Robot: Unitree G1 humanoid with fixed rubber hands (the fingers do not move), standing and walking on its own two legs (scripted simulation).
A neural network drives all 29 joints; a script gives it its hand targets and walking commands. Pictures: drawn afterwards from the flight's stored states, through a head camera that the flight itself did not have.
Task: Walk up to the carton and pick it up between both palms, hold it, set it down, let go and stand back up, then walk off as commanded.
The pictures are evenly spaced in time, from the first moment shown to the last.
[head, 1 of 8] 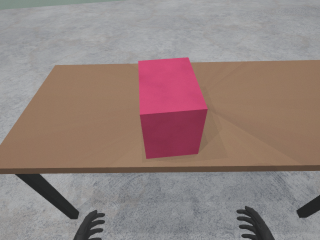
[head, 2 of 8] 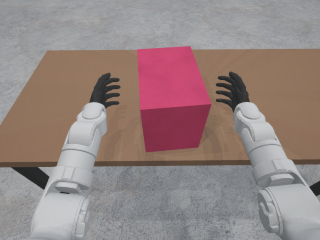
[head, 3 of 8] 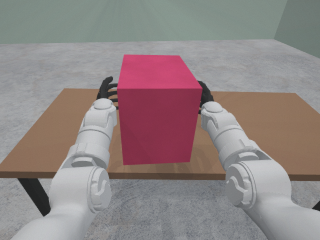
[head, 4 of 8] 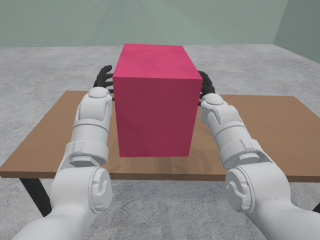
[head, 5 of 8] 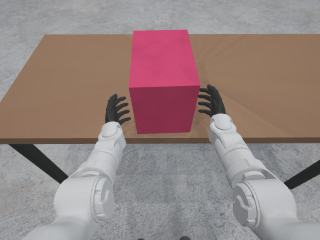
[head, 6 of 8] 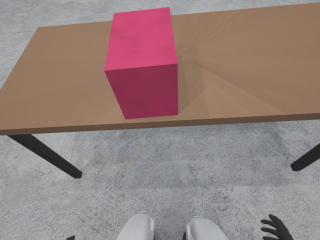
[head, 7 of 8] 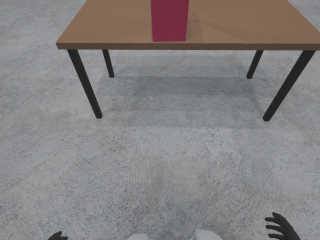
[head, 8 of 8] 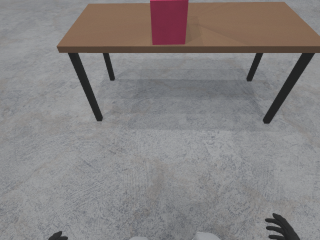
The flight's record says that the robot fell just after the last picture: no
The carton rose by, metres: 0.23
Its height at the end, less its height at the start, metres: +0.00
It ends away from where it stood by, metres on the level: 0.02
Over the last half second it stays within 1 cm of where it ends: yes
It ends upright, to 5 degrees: yes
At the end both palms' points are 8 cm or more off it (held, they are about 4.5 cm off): yes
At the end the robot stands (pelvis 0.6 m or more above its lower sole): yes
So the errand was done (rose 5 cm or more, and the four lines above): yes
